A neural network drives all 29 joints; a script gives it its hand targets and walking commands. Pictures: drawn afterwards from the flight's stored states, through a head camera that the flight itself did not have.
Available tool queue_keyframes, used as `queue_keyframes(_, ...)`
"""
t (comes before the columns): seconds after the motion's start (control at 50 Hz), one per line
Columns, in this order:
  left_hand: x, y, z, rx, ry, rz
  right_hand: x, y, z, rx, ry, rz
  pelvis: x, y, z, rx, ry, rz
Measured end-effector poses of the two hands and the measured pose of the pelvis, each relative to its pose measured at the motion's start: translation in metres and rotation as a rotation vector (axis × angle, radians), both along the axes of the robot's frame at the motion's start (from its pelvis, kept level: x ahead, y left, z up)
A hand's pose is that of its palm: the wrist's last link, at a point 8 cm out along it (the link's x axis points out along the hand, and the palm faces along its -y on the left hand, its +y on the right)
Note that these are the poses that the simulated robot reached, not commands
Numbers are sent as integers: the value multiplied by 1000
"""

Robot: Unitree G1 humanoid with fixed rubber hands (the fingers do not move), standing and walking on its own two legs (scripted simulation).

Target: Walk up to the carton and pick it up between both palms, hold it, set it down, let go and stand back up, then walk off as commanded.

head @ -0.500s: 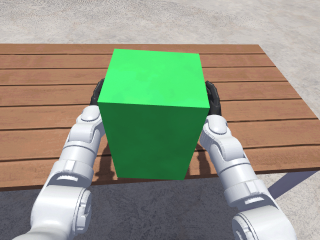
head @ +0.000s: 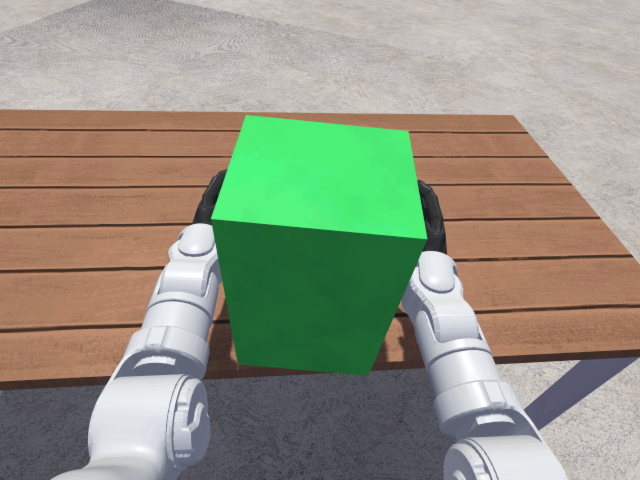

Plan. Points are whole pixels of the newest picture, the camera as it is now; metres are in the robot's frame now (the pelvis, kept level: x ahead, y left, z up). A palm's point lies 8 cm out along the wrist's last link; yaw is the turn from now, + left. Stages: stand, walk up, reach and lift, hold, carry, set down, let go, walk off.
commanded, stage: reach and lift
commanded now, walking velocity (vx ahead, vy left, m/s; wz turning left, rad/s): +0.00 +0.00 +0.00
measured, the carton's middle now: (314, 260) +0.38 +0.00 +0.10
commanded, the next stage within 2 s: none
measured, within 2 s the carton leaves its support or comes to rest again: leaves its support in 0.36 s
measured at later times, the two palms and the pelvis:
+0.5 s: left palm (205, 221) +0.43 +0.14 +0.13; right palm (426, 244) +0.37 -0.13 +0.14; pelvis +0.00 +0.00 +0.00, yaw +0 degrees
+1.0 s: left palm (200, 217) +0.42 +0.14 +0.14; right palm (424, 247) +0.36 -0.13 +0.14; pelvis +0.00 +0.00 +0.00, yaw +0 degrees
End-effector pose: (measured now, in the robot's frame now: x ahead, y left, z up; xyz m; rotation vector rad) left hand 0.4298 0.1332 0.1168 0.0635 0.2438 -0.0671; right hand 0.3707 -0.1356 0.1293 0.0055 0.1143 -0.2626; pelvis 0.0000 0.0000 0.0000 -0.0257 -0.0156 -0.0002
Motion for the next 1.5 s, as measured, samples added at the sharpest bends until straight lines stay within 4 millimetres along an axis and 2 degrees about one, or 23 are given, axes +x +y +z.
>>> queue_keyframes(0.32, -8, 5, -2, -5, 0, 7, -7, 6, -1, 30, -9, -3, -4, 5, 0, -3, -6, 2)
queue_keyframes(0.54, -4, 4, 18, -15, -108, 11, -5, 5, 12, 31, -117, -7, -1, 5, 1, -3, 1, 2)
queue_keyframes(0.66, -6, 4, 23, -20, -137, 10, -8, 5, 8, 37, -146, -14, -2, 6, 1, -4, 0, 2)
queue_keyframes(0.98, -9, 7, 24, -23, -138, 34, -8, 7, 8, 43, -151, -3, -5, 5, 3, -3, 9, 2)
queue_keyframes(1.24, -10, 6, 40, -27, -80, 69, -5, 7, 5, 135, -99, -3, -5, 4, 4, -4, 11, 1)
queue_keyframes(1.5, -24, 15, 61, -15, -71, 121, -6, 14, 28, 154, -84, 42, -15, 3, 3, -4, -3, 1)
